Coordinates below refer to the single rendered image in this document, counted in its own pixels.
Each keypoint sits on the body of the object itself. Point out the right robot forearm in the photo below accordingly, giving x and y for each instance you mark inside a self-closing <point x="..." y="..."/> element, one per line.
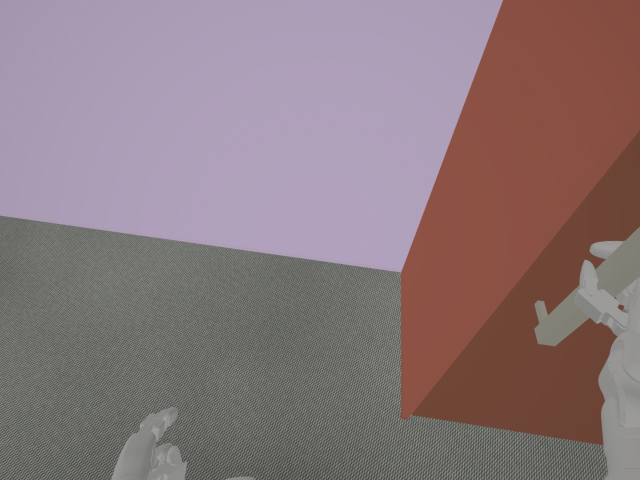
<point x="619" y="382"/>

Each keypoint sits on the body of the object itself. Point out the handle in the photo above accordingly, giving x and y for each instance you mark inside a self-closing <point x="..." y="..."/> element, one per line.
<point x="615" y="274"/>

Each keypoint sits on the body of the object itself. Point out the robot right hand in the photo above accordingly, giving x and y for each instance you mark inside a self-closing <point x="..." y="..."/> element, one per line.
<point x="599" y="305"/>

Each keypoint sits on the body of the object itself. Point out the robot left hand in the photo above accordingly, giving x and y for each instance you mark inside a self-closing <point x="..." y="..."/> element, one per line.
<point x="141" y="460"/>

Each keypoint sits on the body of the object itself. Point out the wardrobe door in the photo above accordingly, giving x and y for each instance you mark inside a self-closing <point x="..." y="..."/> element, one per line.
<point x="503" y="378"/>

